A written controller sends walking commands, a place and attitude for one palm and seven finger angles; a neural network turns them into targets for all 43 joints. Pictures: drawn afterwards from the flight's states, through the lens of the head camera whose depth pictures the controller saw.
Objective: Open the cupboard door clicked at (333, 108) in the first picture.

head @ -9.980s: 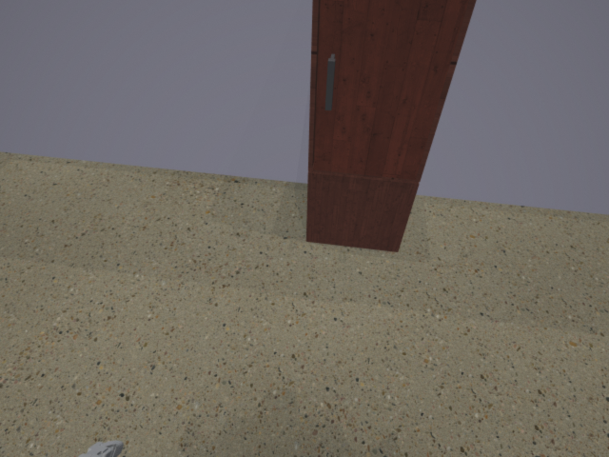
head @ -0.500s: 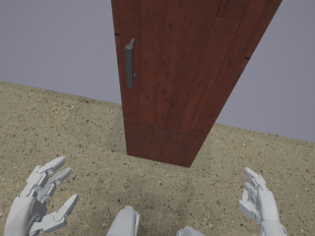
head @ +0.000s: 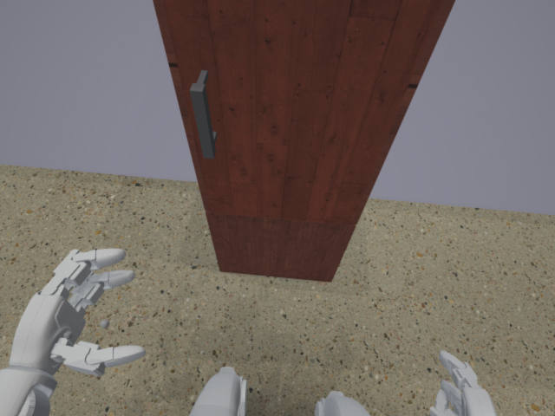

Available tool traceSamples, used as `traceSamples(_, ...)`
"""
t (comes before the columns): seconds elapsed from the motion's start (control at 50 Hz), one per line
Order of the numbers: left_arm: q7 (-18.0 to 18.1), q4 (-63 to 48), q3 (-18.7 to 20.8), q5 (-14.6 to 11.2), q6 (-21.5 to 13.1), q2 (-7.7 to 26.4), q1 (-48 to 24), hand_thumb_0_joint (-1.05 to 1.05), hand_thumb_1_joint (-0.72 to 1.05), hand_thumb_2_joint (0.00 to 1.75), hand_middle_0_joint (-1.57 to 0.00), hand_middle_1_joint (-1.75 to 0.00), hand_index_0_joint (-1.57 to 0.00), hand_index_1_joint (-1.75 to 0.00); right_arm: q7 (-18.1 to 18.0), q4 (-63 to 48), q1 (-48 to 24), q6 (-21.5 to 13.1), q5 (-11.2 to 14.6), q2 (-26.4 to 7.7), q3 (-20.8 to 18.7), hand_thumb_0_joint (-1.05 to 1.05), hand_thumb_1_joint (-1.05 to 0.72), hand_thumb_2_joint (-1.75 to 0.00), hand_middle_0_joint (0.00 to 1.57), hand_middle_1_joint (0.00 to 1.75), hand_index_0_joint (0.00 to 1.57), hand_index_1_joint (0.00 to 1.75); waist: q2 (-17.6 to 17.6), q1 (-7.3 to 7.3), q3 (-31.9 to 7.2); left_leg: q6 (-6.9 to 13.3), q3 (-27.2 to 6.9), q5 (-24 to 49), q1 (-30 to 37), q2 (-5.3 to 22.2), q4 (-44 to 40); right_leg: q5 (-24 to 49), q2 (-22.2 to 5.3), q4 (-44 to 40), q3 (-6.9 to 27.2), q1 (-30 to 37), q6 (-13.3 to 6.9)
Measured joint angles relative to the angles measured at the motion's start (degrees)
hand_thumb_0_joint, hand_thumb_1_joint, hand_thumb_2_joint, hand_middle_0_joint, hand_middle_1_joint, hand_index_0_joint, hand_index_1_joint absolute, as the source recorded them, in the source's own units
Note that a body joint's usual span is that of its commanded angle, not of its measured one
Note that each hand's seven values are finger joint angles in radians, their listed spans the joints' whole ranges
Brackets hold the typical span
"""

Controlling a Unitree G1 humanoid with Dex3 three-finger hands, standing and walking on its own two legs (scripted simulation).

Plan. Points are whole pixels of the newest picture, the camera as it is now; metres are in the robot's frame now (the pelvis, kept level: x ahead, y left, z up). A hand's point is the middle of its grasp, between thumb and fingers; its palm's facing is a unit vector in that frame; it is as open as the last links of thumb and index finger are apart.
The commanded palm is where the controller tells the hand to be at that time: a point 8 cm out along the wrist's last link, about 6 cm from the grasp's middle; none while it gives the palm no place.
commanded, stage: raise the hand with hooked fingers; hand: left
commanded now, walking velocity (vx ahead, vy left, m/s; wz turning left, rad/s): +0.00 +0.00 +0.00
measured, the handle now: (206, 116) +0.57 +0.16 +0.08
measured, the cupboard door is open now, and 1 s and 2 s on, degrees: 0 0 0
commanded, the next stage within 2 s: move the hooked fingers beside the handle in 1.06 s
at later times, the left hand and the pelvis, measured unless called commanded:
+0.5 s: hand (57, 268) +0.27 +0.28 +0.09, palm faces +0.00 -1.00 -0.07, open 14.0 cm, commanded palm +0.25 +0.33 +0.09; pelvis +0.00 +0.02 +0.02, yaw +0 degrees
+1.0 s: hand (70, 253) +0.29 +0.28 +0.09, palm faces -0.03 -1.00 -0.05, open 14.0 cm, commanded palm +0.27 +0.33 +0.09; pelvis +0.01 +0.01 +0.03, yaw +0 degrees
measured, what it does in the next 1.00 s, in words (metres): stands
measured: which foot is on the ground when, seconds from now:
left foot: down 0.00-1.00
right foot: down 0.00-1.00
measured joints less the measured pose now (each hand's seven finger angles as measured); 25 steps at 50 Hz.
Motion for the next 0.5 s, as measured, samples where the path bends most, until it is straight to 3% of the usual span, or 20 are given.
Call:
traceSamples(0.06,-1.2,-0.3,-0.6,0.1,2.0,1.2,-0.8,0.00,-0.18,0.43,-0.27,-1.00,-0.27,-0.99,-0.4,-1.1,-0.6,-0.6,0.2,0.1,0.2,0.01,-0.91,-0.90,0.20,0.30,0.20,0.30,-0.6,-0.42,0.5,0.2,0.3,0.3,1.2,0.2,-0.9,0.7,0.2,-1.2,0.3,1.1,0.2)
traceSamples(0.22,2.4,-0.3,3.4,-1.3,2.0,2.6,-4.6,0.00,-0.37,0.35,-0.29,-1.12,-0.29,-1.11,0.4,-3.3,-0.7,-0.5,0.2,1.6,1.9,0.01,-0.91,-0.90,0.20,0.30,0.20,0.30,-0.6,-0.22,-0.7,0.6,0.4,1.5,5.4,-0.2,-4.5,2.4,0.0,-5.5,0.3,5.7,0.7)
traceSamples(0.34,-1.4,8.1,2.8,0.1,7.3,4.4,-9.6,0.00,-0.45,0.32,-0.29,-1.17,-0.29,-1.17,0.2,-4.6,-0.7,0.4,0.3,1.1,3.8,0.01,-0.91,-0.90,0.20,0.30,0.21,0.30,0.1,0.36,0.3,1.1,0.4,2.4,6.1,-0.7,-5.7,3.3,-0.3,-6.9,0.2,6.5,1.0)
traceSamples(0.5,-2.8,9.2,5.4,-0.4,3.5,5.5,-14.9,-0.01,-0.49,0.30,-0.30,-1.20,-0.30,-1.19,-0.4,-2.8,0.3,0.1,-0.2,1.2,4.3,0.01,-0.90,-0.90,0.20,0.30,0.21,0.30,-0.9,0.41,1.7,1.1,0.7,2.7,7.3,-0.5,-6.6,3.8,-0.2,-7.8,0.6,7.6,1.1)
